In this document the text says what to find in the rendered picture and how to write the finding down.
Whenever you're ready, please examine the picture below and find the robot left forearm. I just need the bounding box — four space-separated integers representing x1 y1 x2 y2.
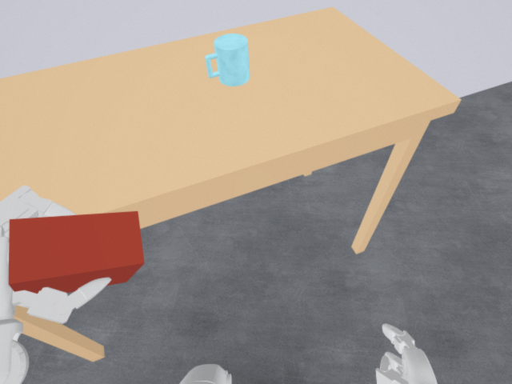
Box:
0 318 29 384

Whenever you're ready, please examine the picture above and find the sponge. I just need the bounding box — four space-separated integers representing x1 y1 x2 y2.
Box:
9 211 145 294

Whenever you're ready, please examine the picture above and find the robot left thigh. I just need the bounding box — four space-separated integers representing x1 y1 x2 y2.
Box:
180 364 232 384

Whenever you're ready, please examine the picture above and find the robot left hand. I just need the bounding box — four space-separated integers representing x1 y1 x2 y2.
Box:
0 186 111 324

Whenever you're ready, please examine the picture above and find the robot right hand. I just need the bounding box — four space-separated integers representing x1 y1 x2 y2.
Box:
376 323 437 384

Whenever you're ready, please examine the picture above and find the table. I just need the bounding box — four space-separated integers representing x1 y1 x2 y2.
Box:
0 7 461 362

